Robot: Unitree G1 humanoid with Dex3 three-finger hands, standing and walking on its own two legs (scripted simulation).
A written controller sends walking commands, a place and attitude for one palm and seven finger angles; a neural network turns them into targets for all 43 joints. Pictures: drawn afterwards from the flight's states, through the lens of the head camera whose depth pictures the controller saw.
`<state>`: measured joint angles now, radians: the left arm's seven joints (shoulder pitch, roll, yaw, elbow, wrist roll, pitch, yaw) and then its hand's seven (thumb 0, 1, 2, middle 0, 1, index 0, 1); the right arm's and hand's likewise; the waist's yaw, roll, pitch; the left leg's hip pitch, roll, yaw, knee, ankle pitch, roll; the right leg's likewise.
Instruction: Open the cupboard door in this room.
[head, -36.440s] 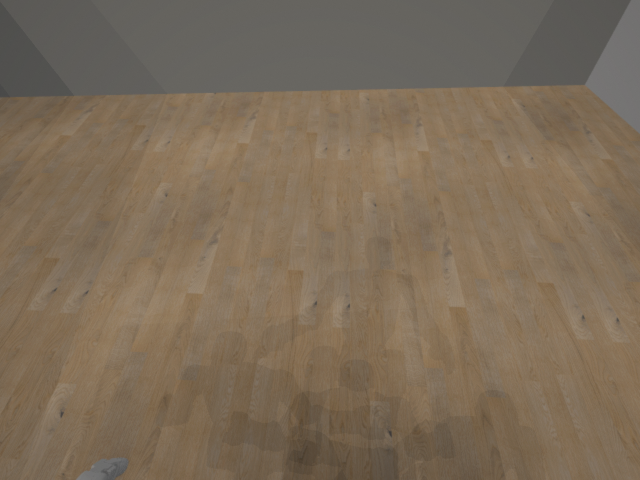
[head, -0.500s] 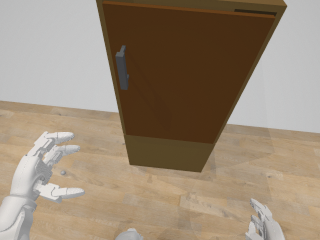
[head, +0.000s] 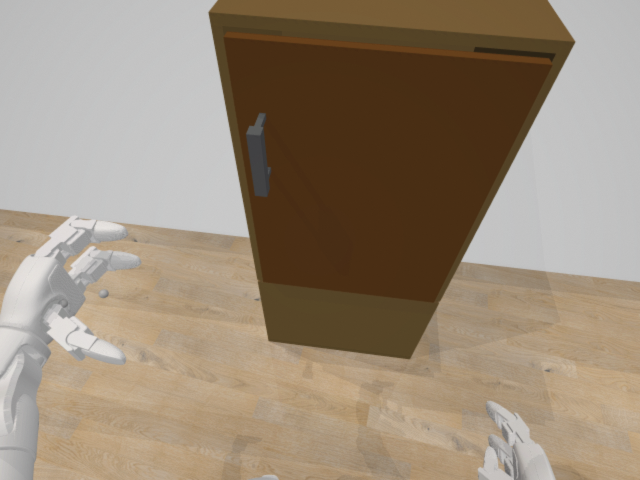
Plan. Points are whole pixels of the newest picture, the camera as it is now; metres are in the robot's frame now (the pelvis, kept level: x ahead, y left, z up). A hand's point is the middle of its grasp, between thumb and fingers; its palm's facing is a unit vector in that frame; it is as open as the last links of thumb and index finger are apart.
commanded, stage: raise the hand with hooked fingers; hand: left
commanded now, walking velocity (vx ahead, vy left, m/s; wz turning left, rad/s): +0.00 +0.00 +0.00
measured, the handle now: (261, 155) +0.57 +0.14 +0.08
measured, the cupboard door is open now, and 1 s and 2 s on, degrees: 0 0 0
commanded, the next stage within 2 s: move the hooked fingers beside the handle in 0.50 s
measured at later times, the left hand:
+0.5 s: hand (126, 286) +0.30 +0.25 +0.10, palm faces -0.03 -1.00 -0.04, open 14.0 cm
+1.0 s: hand (156, 250) +0.35 +0.23 +0.10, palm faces -0.05 -1.00 -0.01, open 14.0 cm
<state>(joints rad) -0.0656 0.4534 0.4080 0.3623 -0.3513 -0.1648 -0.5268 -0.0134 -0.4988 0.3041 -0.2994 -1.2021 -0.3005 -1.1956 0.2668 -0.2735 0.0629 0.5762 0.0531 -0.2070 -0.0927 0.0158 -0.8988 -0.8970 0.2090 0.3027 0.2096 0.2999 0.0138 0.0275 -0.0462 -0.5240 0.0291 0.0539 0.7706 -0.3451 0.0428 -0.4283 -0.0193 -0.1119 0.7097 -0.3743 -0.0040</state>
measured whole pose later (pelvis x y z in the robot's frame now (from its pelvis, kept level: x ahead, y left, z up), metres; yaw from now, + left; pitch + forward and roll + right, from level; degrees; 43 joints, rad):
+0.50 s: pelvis +0.00 -0.02 +0.00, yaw -1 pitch +5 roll -1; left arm -0.08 0.44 0.43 0.44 -0.37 -0.19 -0.54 -0.01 -0.50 0.30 -0.30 -1.20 -0.30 -1.20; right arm 0.28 -0.29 0.04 0.59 0.06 -0.19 -0.09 0.02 -0.90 -0.90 0.21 0.30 0.21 0.30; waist 0.00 0.03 -0.05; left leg -0.50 0.04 0.06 0.73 -0.33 0.02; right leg -0.42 0.00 -0.10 0.70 -0.37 -0.03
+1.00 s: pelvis -0.01 -0.02 +0.00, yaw -1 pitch +7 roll -1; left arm -0.34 0.47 0.40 0.69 -0.31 -0.23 -0.53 -0.01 -0.50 0.30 -0.30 -1.20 -0.30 -1.20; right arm 0.29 -0.29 0.05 0.61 0.06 -0.15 -0.10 0.02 -0.90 -0.90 0.21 0.30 0.21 0.30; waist -0.03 0.02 -0.05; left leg -0.54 0.05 0.06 0.75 -0.32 0.02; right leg -0.47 0.00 -0.10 0.72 -0.37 -0.03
